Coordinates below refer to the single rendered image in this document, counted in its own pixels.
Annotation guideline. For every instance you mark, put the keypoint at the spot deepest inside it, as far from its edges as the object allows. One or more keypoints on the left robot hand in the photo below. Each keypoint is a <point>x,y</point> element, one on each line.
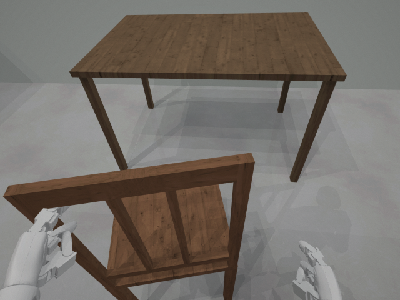
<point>26,265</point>

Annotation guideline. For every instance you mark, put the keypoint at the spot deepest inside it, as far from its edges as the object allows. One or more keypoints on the robot left forearm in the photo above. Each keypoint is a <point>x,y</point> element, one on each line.
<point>20,292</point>

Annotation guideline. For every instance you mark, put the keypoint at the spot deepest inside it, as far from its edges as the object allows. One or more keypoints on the right robot hand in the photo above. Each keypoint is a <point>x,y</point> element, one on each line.
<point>323,284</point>

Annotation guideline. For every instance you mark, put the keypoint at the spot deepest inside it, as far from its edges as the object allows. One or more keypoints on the table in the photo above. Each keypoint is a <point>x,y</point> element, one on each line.
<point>249,46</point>

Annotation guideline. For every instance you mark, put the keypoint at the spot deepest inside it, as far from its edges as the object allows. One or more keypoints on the chair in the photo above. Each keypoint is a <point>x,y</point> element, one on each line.
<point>169,220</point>

